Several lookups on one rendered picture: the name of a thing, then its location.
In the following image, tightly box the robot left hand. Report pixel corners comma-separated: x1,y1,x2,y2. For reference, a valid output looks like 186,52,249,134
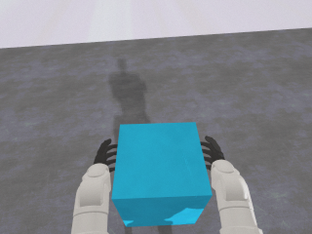
93,138,118,173

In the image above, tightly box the carton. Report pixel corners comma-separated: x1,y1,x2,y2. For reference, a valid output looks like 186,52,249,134
111,122,213,227

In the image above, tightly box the left robot forearm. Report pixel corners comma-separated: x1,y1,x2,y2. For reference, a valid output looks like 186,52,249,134
71,163,111,234

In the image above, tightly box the robot right hand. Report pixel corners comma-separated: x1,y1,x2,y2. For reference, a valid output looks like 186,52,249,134
200,136,225,171

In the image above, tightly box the right robot forearm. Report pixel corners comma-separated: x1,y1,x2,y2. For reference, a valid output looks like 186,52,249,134
211,159,263,234

